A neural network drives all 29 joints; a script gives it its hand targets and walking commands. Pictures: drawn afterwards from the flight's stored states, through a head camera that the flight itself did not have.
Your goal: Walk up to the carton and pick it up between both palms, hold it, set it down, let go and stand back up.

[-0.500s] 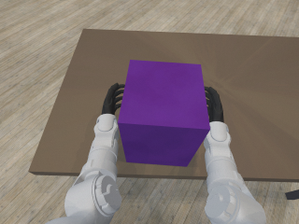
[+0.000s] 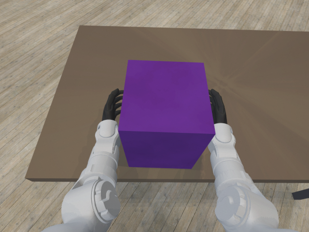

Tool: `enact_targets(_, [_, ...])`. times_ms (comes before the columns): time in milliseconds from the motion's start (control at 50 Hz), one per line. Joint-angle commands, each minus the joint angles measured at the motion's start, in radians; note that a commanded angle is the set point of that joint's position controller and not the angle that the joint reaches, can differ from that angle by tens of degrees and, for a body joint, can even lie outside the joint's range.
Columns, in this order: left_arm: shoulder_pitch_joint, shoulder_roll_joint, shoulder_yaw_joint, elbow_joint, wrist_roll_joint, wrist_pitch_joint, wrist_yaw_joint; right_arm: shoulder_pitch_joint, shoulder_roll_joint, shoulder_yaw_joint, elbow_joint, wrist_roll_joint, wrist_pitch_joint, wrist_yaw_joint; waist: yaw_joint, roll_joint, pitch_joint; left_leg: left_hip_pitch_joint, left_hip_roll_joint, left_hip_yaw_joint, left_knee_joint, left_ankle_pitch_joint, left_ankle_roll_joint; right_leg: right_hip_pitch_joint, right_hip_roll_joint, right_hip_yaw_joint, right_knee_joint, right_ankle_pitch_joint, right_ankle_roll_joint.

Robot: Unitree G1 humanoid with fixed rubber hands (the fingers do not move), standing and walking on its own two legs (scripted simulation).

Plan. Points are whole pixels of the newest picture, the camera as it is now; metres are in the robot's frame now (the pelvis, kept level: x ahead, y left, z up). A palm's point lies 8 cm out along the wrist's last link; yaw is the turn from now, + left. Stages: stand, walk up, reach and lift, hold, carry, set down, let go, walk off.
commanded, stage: set down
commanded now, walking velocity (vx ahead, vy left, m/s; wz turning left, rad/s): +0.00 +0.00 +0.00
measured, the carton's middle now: (162, 119) +0.42 +0.00 -0.01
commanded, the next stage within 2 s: none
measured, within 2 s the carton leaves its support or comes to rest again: neither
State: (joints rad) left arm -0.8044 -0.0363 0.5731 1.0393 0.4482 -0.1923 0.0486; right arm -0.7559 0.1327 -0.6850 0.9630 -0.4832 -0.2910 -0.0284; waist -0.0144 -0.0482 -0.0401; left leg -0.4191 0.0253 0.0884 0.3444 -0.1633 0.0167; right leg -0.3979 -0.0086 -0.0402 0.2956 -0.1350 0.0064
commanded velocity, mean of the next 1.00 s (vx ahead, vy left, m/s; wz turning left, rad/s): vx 0.00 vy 0.00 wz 0.00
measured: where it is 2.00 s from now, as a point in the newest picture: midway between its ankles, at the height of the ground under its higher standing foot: outside the picture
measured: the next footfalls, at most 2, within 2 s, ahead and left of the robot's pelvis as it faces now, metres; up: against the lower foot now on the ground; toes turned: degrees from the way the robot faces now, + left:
none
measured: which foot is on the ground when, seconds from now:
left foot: down 0.00-1.00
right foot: down 0.00-1.00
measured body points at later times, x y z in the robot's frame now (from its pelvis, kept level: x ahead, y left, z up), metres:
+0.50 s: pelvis +0.01 +0.00 -0.02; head +0.10 +0.01 +0.42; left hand +0.46 +0.19 +0.01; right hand +0.46 -0.17 +0.02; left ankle -0.01 +0.11 -0.74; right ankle -0.01 -0.12 -0.75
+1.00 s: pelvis -0.03 -0.01 -0.02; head +0.03 +0.01 +0.43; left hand +0.46 +0.18 +0.10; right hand +0.45 -0.18 +0.12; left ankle -0.01 +0.11 -0.75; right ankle -0.01 -0.12 -0.75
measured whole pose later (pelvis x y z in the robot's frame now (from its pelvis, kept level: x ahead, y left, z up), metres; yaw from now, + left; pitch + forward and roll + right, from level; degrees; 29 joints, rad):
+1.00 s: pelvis -0.03 -0.01 -0.02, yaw +0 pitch +21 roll -1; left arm -1.15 0.29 -0.06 1.40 -0.28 -0.10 0.07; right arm -1.11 -0.22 -0.02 1.25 0.28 -0.01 -0.08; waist -0.03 -0.02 -0.27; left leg -0.71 0.04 0.01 0.53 -0.19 -0.01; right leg -0.69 0.01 -0.04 0.48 -0.16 -0.01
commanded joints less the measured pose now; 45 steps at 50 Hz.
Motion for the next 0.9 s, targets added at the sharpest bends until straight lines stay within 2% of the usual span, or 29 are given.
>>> enact_targets(0, [-0.515, 0.101, -0.168, -0.032, -0.136, -0.090, 0.052, -0.421, -0.017, 0.257, 0.012, 0.138, -0.015, -0.020, 0.054, 0.070, -0.658, 0.099, -0.015, 0.034, 0.072, 0.328, -0.047, 0.287, 0.002, 0.017, 0.102, 0.368, 0.017])
enact_targets(20, [-0.541, 0.138, -0.197, -0.008, -0.178, -0.107, 0.062, -0.466, -0.055, 0.269, 0.005, 0.173, -0.020, -0.034, 0.040, 0.059, -0.748, 0.080, -0.017, 0.026, 0.082, 0.338, -0.051, 0.281, 0.014, 0.017, 0.115, 0.393, 0.021])
enact_targets(120, [-0.609, 0.305, -0.259, 0.151, -0.326, -0.167, 0.079, -0.532, -0.197, 0.438, 0.086, 0.367, -0.024, -0.076, 0.060, 0.088, -0.895, -0.011, -0.023, 0.003, 0.165, 0.373, -0.069, 0.300, 0.011, 0.035, 0.204, 0.497, 0.023])
enact_targets(140, [-0.633, 0.306, -0.301, 0.185, -0.363, -0.180, 0.077, -0.568, -0.225, 0.444, 0.090, 0.395, -0.035, -0.080, 0.040, 0.101, -0.947, 0.020, -0.011, -0.001, 0.186, 0.430, -0.078, 0.240, 0.019, 0.027, 0.220, 0.504, 0.019])
enact_targets(160, [-0.619, 0.306, -0.319, 0.190, -0.390, -0.195, 0.077, -0.558, -0.261, 0.459, 0.119, 0.417, -0.049, -0.086, 0.039, 0.112, -0.993, 0.070, -0.008, -0.018, 0.227, 0.507, -0.097, 0.199, 0.028, 0.018, 0.223, 0.521, 0.013])
enact_targets(180, [-0.628, 0.307, -0.345, 0.195, -0.422, -0.202, 0.071, -0.557, -0.286, 0.462, 0.131, 0.441, -0.063, -0.087, 0.010, 0.124, -1.002, 0.113, 0.000, -0.029, 0.248, 0.572, -0.107, 0.153, 0.043, 0.000, 0.213, 0.512, 0.006])
enact_targets(200, [-0.645, 0.308, -0.357, 0.213, -0.440, -0.211, 0.064, -0.572, -0.321, 0.482, 0.148, 0.469, -0.071, -0.088, 0.000, 0.123, -1.018, 0.164, -0.001, -0.036, 0.280, 0.619, -0.117, 0.113, 0.037, 0.002, 0.214, 0.517, 0.003])
enact_targets(220, [-0.643, 0.323, -0.385, 0.215, -0.455, -0.222, 0.058, -0.572, -0.343, 0.495, 0.127, 0.488, -0.084, -0.091, 0.002, 0.117, -1.066, 0.197, 0.000, -0.030, 0.300, 0.664, -0.119, 0.092, 0.044, 0.000, 0.230, 0.574, 0.001])
enact_targets(260, [-0.654, 0.308, -0.414, 0.243, -0.473, -0.224, 0.054, -0.588, -0.378, 0.507, 0.175, 0.523, -0.102, -0.090, -0.004, 0.182, -1.043, 0.286, 0.016, -0.050, 0.340, 0.769, -0.149, -0.027, 0.059, -0.024, 0.211, 0.502, -0.007])
enact_targets(280, [-0.656, 0.310, -0.436, 0.224, -0.488, -0.231, 0.052, -0.583, -0.403, 0.506, 0.184, 0.533, -0.112, -0.091, -0.013, 0.185, -1.087, 0.354, 0.014, -0.052, 0.365, 0.828, -0.158, -0.091, 0.070, -0.039, 0.208, 0.485, -0.010])
enact_targets(320, [-0.656, 0.329, -0.474, 0.220, -0.533, -0.234, 0.043, -0.606, -0.423, 0.538, 0.193, 0.583, -0.125, -0.089, -0.018, 0.151, -1.082, 0.337, 0.014, -0.063, 0.378, 0.836, -0.154, -0.102, 0.076, -0.032, 0.202, 0.509, -0.019])
enact_targets(360, [-0.672, 0.367, -0.482, 0.247, -0.561, -0.232, 0.030, -0.620, -0.456, 0.546, 0.204, 0.622, -0.122, -0.093, -0.015, 0.171, -1.044, 0.298, 0.004, -0.061, 0.368, 0.775, -0.149, -0.076, 0.061, -0.025, 0.224, 0.521, -0.008])
enact_targets(380, [-0.670, 0.386, -0.479, 0.236, -0.568, -0.230, 0.023, -0.611, -0.465, 0.566, 0.215, 0.625, -0.119, -0.099, -0.007, 0.120, -1.049, 0.229, -0.003, -0.058, 0.351, 0.724, -0.143, -0.003, 0.064, -0.017, 0.231, 0.567, 0.004])
enact_targets(420, [-0.665, 0.385, -0.507, 0.255, -0.601, -0.229, 0.007, -0.626, -0.459, 0.617, 0.203, 0.661, -0.110, -0.092, -0.017, 0.083, -1.032, 0.107, -0.013, -0.038, 0.319, 0.613, -0.131, 0.097, 0.044, -0.003, 0.270, 0.665, 0.014])
enact_targets(440, [-0.673, 0.421, -0.483, 0.259, -0.610, -0.234, 0.003, -0.642, -0.461, 0.613, 0.191, 0.668, -0.100, -0.089, 0.006, 0.063, -1.027, 0.021, -0.028, -0.045, 0.307, 0.544, -0.122, 0.179, 0.035, 0.015, 0.305, 0.698, 0.022])
enact_targets(500, [-0.688, 0.461, -0.507, 0.224, -0.647, -0.233, -0.002, -0.702, -0.479, 0.683, 0.108, 0.730, -0.085, -0.075, 0.022, -0.013, -1.080, -0.137, -0.035, -0.037, 0.270, 0.443, -0.100, 0.310, 0.015, 0.035, 0.351, 0.762, 0.045])
enact_targets(520, [-0.694, 0.468, -0.508, 0.207, -0.644, -0.224, 0.001, -0.685, -0.482, 0.700, 0.110, 0.750, -0.071, -0.070, 0.020, 0.006, -1.073, -0.120, -0.031, -0.038, 0.259, 0.453, -0.092, 0.317, 0.013, 0.037, 0.345, 0.769, 0.049])
enact_targets(560, [-0.679, 0.448, -0.553, 0.233, -0.660, -0.200, -0.001, -0.680, -0.505, 0.734, 0.170, 0.800, -0.043, -0.055, -0.007, 0.075, -0.993, -0.001, -0.016, -0.057, 0.275, 0.534, -0.106, 0.184, 0.032, 0.003, 0.320, 0.667, 0.039])
enact_targets(580, [-0.687, 0.431, -0.568, 0.211, -0.664, -0.180, 0.000, -0.690, -0.516, 0.740, 0.197, 0.819, -0.025, -0.045, 0.011, 0.101, -0.952, 0.069, -0.008, -0.059, 0.271, 0.534, -0.111, 0.098, 0.042, -0.016, 0.288, 0.560, 0.028])
enact_targets(620, [-0.717, 0.418, -0.595, 0.188, -0.686, -0.150, -0.005, -0.696, -0.531, 0.743, 0.170, 0.833, 0.001, -0.034, -0.016, 0.105, -0.952, 0.176, -0.002, -0.066, 0.287, 0.532, -0.119, -0.017, 0.049, -0.022, 0.237, 0.443, 0.014])
enact_targets(660, [-0.745, 0.430, -0.606, 0.169, -0.700, -0.130, 0.000, -0.723, -0.552, 0.731, 0.180, 0.844, 0.026, -0.027, 0.000, 0.150, -0.941, 0.205, -0.005, -0.074, 0.289, 0.517, -0.118, -0.073, 0.052, -0.015, 0.225, 0.363, 0.000])
enact_targets(680, [-0.784, 0.455, -0.616, 0.127, -0.711, -0.116, 0.004, -0.746, -0.551, 0.736, 0.120, 0.852, 0.032, -0.022, 0.007, 0.138, -0.981, 0.201, -0.003, -0.066, 0.279, 0.501, -0.109, -0.057, 0.057, -0.019, 0.211, 0.369, 0.001])
enact_targets(700, [-0.797, 0.436, -0.634, 0.125, -0.722, -0.098, 0.008, -0.757, -0.569, 0.738, 0.146, 0.862, 0.052, -0.018, 0.000, 0.149, -0.977, 0.204, 0.000, -0.074, 0.274, 0.480, -0.109, -0.067, 0.051, -0.015, 0.212, 0.343, 0.002])
enact_targets(720, [-0.815, 0.454, -0.625, 0.101, -0.730, -0.083, 0.007, -0.784, -0.573, 0.737, 0.103, 0.860, 0.069, -0.017, 0.005, 0.128, -0.994, 0.190, 0.002, -0.075, 0.267, 0.458, -0.102, -0.053, 0.057, -0.016, 0.216, 0.348, 0.002])
enact_targets(740, [-0.831, 0.467, -0.619, 0.096, -0.731, -0.066, 0.008, -0.784, -0.552, 0.744, 0.086, 0.870, 0.090, -0.021, 0.007, 0.146, -0.980, 0.177, -0.014, -0.066, 0.260, 0.413, -0.088, -0.049, 0.048, -0.008, 0.206, 0.334, 0.004])
enact_targets(760, [-0.842, 0.460, -0.624, 0.078, -0.747, -0.046, 0.012, -0.795, -0.573, 0.733, 0.068, 0.862, 0.107, -0.025, -0.004, 0.118, -0.989, 0.161, -0.007, -0.069, 0.243, 0.400, -0.094, 0.005, 0.053, -0.007, 0.206, 0.333, 0.006])
enact_targets(820, [-0.882, 0.464, -0.613, 0.068, -0.746, 0.001, 0.016, -0.861, -0.551, 0.692, 0.044, 0.821, 0.163, -0.041, -0.003, 0.093, -1.008, 0.118, -0.021, -0.059, 0.218, 0.334, -0.077, 0.052, 0.042, -0.001, 0.202, 0.354, 0.016])
enact_targets(840, [-0.892, 0.459, -0.607, 0.084, -0.734, 0.018, 0.015, -0.866, -0.547, 0.681, 0.058, 0.803, 0.181, -0.045, -0.019, 0.095, -0.984, 0.097, -0.018, -0.064, 0.208, 0.295, -0.078, 0.050, 0.048, -0.013, 0.197, 0.307, 0.015])
enact_targets(880, [-0.936, 0.481, -0.606, 0.114, -0.730, 0.031, 0.021, -0.898, -0.548, 0.648, 0.056, 0.772, 0.213, -0.055, -0.005, 0.097, -0.966, 0.079, -0.018, -0.058, 0.183, 0.221, -0.072, 0.071, 0.035, -0.009, 0.184, 0.240, 0.016])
